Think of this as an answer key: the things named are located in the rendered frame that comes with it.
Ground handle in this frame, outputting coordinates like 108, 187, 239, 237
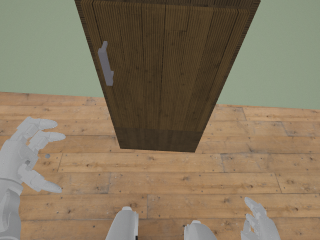
97, 41, 114, 86

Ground right robot shin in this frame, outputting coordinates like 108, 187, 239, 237
191, 220, 201, 224

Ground cupboard door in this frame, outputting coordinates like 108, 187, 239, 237
80, 0, 250, 132

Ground right robot thigh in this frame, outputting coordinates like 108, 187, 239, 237
184, 223, 217, 240

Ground robot left hand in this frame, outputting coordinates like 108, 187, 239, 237
0, 116, 66, 193

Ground robot right hand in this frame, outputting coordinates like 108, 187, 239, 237
240, 197, 281, 240

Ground robot left forearm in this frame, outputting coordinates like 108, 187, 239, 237
0, 178, 24, 240

